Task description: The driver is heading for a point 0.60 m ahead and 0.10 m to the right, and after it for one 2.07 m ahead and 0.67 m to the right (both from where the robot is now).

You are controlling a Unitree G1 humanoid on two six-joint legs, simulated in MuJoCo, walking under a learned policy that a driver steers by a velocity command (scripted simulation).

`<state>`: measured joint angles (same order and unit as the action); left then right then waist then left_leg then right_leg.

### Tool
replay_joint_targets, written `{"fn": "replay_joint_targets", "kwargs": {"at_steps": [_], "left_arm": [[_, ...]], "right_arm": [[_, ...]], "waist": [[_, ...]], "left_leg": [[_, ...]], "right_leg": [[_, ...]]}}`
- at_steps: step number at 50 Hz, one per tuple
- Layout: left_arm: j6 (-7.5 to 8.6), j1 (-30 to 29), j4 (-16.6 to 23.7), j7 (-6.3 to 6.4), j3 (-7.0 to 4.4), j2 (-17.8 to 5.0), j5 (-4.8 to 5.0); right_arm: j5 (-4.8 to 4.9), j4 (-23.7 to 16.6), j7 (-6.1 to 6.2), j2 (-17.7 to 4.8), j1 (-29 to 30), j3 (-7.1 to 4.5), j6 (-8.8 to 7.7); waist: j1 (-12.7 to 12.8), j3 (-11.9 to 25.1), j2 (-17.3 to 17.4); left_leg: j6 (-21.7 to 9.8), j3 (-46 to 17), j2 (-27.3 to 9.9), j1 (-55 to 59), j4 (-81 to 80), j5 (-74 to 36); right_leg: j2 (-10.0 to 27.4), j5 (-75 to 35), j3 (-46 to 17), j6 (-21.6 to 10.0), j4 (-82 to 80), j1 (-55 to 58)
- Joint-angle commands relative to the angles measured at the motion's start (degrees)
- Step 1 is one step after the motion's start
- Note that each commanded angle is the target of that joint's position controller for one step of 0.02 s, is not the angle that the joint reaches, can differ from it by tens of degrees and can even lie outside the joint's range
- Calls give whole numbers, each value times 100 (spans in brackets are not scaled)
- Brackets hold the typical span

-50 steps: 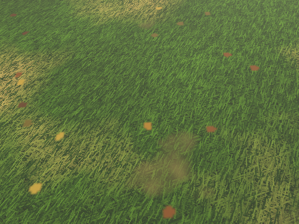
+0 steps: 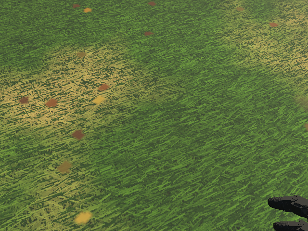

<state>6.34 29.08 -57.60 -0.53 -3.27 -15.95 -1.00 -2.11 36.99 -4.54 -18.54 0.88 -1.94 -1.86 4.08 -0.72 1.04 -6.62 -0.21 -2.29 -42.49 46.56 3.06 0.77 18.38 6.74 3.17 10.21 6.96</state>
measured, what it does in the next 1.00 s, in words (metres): walks ahead, turning right: left foot, then right foot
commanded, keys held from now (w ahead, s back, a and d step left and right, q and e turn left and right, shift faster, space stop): w+shift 0.12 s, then e+shift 0.74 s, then shift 0.04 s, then w+shift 0.10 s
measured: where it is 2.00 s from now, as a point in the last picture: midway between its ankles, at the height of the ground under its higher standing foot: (230, 129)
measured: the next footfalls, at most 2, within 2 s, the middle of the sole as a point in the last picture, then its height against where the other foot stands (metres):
left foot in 0.10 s outside the picture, level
right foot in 0.50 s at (178, 196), level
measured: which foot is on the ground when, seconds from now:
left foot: up 0.00-0.08, down 0.10-0.48, up 0.50-0.94, down 0.96-1.00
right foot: down 0.00-0.12, up 0.14-0.48, down 0.50-0.98, up 1.00-1.00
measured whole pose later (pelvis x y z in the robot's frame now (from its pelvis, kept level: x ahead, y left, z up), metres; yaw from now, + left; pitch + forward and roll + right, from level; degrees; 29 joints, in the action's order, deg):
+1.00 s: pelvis +0.62 +0.06 +0.00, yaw -36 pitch +1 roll +1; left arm -3.1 9.5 -32.2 1.9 -5.5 -19.2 1.0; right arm -0.4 42.5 0.4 -17.2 -7.5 -4.0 -2.0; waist 0.3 -0.9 -1.5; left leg 0.9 -8.1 4.1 -20.7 29.7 9.8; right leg -12.2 23.6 -17.6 -3.1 41.4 -23.2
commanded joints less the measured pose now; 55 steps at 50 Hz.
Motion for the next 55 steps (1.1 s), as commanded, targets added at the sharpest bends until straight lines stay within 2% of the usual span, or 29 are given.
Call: {"fn": "replay_joint_targets", "kwargs": {"at_steps": [1, 3, 5, 6, 7, 8, 10, 12, 13, 14, 18, 20, 22, 24, 25, 26, 27, 28, 29, 30, 33, 36, 40, 46, 48, 49, 50, 52, 55], "left_arm": [[147, -732, 515, -8, -122, -912, 44], [13, -514, 449, 68, -182, -1265, -26], [-157, -709, 518, 163, -191, -1335, -73], [-157, -253, 717, 40, 10, -376, -74], [-63, 256, 869, 8, 35, -320, 152], [-35, -461, 932, 86, -59, -720, 180], [-72, -678, 777, 113, 3, -499, 127], [-304, -371, 602, 45, 4, -321, 9], [-221, -749, 714, 94, -111, -400, 550], [-224, -920, 791, 101, -111, -424, 592], [-90, -1831, 1262, -100, -11, -102, 276], [-53, -2020, 1360, -263, 2, -39, 207], [-125, -1541, 1396, -394, -112, -316, 196], [-279, -390, 1238, -379, -361, -923, 179], [-340, 437, 1054, -290, -461, -1140, 192], [-359, 312, 977, -160, -368, -1075, 189], [-209, -506, 1515, -122, -283, -1317, -201], [-221, -1169, 2025, -121, -422, -1571, -233], [-273, -1718, 2338, -111, -395, -1324, -52], [-334, -1988, 2409, -72, -328, -1075, 152], [-463, -2041, 2531, 47, -304, -953, 186], [-641, -1767, 2566, 239, -407, -1151, 193], [-884, -1870, 2748, 374, -460, -1154, 262], [-953, -1967, 2940, 313, -414, -913, 187], [-929, -1753, 2876, 230, -276, -648, 166], [-875, -1639, 2877, 195, -126, -291, 137], [-718, -1756, 3151, 164, -126, -371, 286], [-564, -1736, 2827, 164, -227, -976, 179], [-419, -1834, 2760, 109, -140, -679, 44]], "right_arm": [[-13, -160, -35, -139, 6, 48, -26], [-48, 72, 100, -402, -688, -58, -34], [-59, 813, 296, -838, -2981, -278, -20], [-167, 895, 408, -1361, -3007, -385, -47], [-129, 740, 413, -1601, -2886, -420, -73], [-96, 753, 430, -1286, -2401, -414, -124], [-66, 849, 408, -601, -1745, -231, -308], [28, 952, 397, -212, -1664, -92, -404], [203, 877, 333, 70, -1275, -89, -529], [243, 876, 358, -12, -1051, -85, -559], [178, 876, 711, -299, -721, -128, -458], [224, 931, 909, -459, -1139, -143, -380], [236, 871, 1021, -669, -1112, -195, -259], [259, 632, 1052, -788, -647, -260, -129], [297, 538, 978, -680, -291, -237, -91], [96, 483, 722, 86, -354, -43, -91], [119, 369, 564, 458, -1605, 54, -123], [196, 317, 469, -233, -1858, -1, -190], [251, 217, 460, -695, -1297, -113, -189], [167, 198, 523, -702, -924, -166, -131], [107, 118, 610, -498, -708, -185, 66], [145, 72, 664, -107, -463, -121, 65], [247, 33, 690, -177, -184, -179, 98], [261, 110, 533, -423, -391, -321, -111], [278, 188, 481, -445, -780, -384, -104], [172, 169, 500, -678, -1276, -409, -80], [-35, 240, 439, -1212, -1355, -536, -151], [143, 90, 506, -678, -987, -414, -230], [265, 234, 512, -692, -1517, -345, -252]], "waist": [[-567, -562, -231], [-967, 123, -603], [-2070, 1255, -536], [-1408, 1707, 923], [-1081, 2572, 1644], [-1055, 1584, 624], [-528, 224, -320], [-210, 147, -55], [-283, 316, 334], [-187, 245, 362], [-213, -244, 164], [-427, 71, 127], [-172, 485, 418], [490, 926, 541], [1006, 1001, 34], [583, 545, -1580], [-451, 1152, -2222], [-317, 2191, -1484], [-370, 1511, -416], [-529, 946, 473], [-647, 479, 198], [-496, 826, -83], [-342, 947, -628], [-254, 1073, -1181], [-418, 1063, -572], [-546, 1073, 346], [-418, 442, 1613], [-401, -58, 842], [-582, -58, 462]], "left_leg": [[-166, 517, 238, 1684, -899, -379], [-307, 713, 673, 2502, -990, 442], [-480, 343, 582, 5075, -1291, 969], [-565, -1600, -863, 6455, -1445, 2869], [-890, -4676, -1995, 6946, -2746, 2979], [-789, -3957, -1793, 6293, -2894, 1482], [-599, -1955, -1503, 4318, -2617, -2349], [-258, -861, -1226, 3581, -2783, -3577], [-123, -672, -1069, 3936, -2902, -3555], [-158, -455, -1038, 3898, -3070, -3446], [261, 920, -340, 3036, -3354, -3323], [384, 1145, -270, 3324, -2832, -3643], [556, 1155, -415, 3559, -2114, -4323], [694, 1035, -551, 3298, -694, -4686], [808, 987, -315, 2801, 938, -3281], [892, 912, 648, 1741, 2861, 2797], [1154, -260, 1254, 284, 4656, 3808], [1007, -1063, 1077, 130, 4873, 3239], [807, -1080, 837, 33, 4296, 2731], [809, -990, 625, 164, 3756, 2377], [946, -939, 454, 924, 2123, 2189], [1179, -792, 667, 1215, 851, 1743], [1242, -940, 736, 1360, -5, 1023], [990, -948, 559, 2342, -1558, 806], [608, -1096, 33, 3775, -2354, 1091], [125, -2426, -991, 4334, -2866, 3086], [-523, -4486, -1609, 4002, -3808, 4897], [-421, -3844, -1491, 3518, -3695, 4374], [-180, -2734, -923, 3296, -3727, 3499]], "right_leg": [[1254, -3672, -31, -1016, -1061, -1194], [1359, -6434, 154, -923, 523, -409], [1086, -6163, 193, -806, 3854, -1331], [399, -886, -29, -743, 6149, -3180], [-428, 1092, -1177, -748, 7513, -4343], [-82, 412, -1410, -825, 7657, -4879], [319, -118, -1216, -710, 6771, -4268], [434, -84, -1128, -595, 6119, -3589], [596, -182, -1442, -545, 6053, -3871], [568, -269, -1345, -491, 5791, -4036], [219, -2077, -331, -336, 3442, -3648], [-181, -3194, 107, -260, 2545, -3199], [-481, -3083, 227, -350, 2399, -2532], [-645, -2494, 30, -690, 2524, -1323], [-403, -2924, -419, -959, 2052, -529], [136, -5097, -1240, -1134, 1930, -204], [1220, -6549, -4006, -2388, 2149, 566], [1776, -4418, -5231, -2964, 1155, 820], [1547, -2449, -4959, -2759, 817, -25], [1188, -1386, -4600, -2406, 594, -907], [452, -1825, -3641, -1950, 603, -2251], [157, -3003, -3291, -1717, 974, -2228], [-14, -1579, -3483, -1318, 1035, -2143], [17, -575, -3951, -1169, 1439, -1955], [-410, 2099, -3563, -973, 2202, -3096], [-976, 2542, -2557, -738, 3553, -3999], [-1056, 1588, -2070, -657, 4619, -5137], [-402, 486, -1816, -407, 5263, -5293], [-131, -284, -1171, -267, 5694, -5074]]}}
